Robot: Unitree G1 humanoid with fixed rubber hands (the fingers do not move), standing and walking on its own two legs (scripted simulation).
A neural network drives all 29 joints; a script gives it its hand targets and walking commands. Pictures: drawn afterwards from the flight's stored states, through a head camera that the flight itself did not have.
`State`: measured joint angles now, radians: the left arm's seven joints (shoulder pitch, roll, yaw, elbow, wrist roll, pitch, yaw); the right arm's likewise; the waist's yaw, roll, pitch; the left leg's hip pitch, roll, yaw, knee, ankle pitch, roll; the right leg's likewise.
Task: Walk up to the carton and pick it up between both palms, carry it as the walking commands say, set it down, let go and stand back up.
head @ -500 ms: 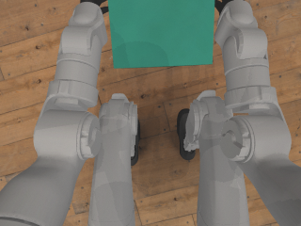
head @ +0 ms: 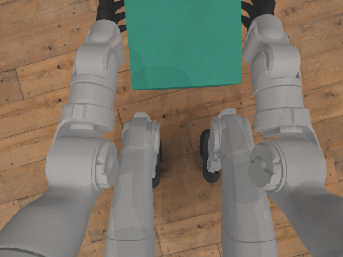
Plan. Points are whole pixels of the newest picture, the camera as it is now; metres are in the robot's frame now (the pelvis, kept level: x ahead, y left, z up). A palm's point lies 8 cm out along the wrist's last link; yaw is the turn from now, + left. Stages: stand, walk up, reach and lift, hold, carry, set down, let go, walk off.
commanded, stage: reach and lift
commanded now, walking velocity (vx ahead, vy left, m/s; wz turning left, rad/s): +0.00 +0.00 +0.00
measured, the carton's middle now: (183, 21) +0.55 +0.00 -0.13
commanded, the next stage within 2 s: none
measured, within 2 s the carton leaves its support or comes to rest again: neither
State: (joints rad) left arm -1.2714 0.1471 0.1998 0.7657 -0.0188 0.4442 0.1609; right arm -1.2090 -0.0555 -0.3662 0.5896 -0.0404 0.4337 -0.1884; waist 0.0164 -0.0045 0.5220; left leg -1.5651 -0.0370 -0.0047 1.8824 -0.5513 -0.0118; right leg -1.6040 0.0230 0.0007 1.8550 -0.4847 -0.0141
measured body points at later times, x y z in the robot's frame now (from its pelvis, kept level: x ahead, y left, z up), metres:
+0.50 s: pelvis +0.00 +0.00 +0.06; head +0.27 -0.01 +0.41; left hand +0.51 +0.14 -0.01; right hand +0.51 -0.13 +0.00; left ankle +0.15 +0.12 -0.45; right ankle +0.17 -0.11 -0.45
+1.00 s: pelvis +0.00 +0.00 +0.12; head +0.24 -0.01 +0.49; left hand +0.49 +0.13 +0.07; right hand +0.49 -0.14 +0.08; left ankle +0.15 +0.12 -0.45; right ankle +0.17 -0.11 -0.45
